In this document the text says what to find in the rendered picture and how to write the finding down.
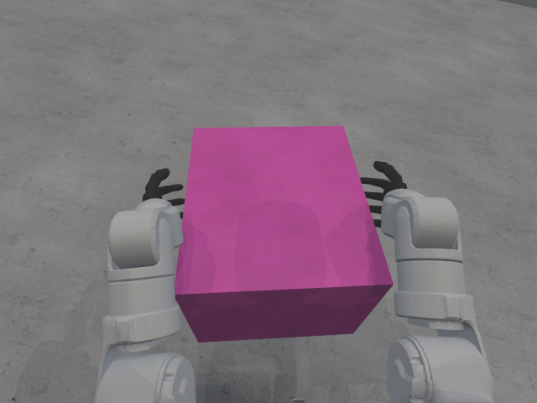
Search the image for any carton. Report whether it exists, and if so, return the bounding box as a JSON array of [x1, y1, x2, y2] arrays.
[[175, 126, 394, 343]]

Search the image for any robot left forearm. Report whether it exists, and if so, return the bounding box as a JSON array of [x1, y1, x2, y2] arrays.
[[94, 198, 184, 403]]

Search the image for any robot right hand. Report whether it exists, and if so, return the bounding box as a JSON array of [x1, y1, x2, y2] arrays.
[[360, 161, 407, 228]]

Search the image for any robot left hand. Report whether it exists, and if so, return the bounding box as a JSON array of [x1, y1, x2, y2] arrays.
[[142, 168, 185, 219]]

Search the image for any robot right forearm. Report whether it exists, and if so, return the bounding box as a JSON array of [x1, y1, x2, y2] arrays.
[[381, 189, 494, 399]]

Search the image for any robot right upper arm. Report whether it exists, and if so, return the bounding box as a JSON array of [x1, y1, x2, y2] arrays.
[[387, 335, 494, 403]]

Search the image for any robot left upper arm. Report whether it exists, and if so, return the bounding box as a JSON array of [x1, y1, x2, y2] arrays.
[[96, 352, 196, 403]]

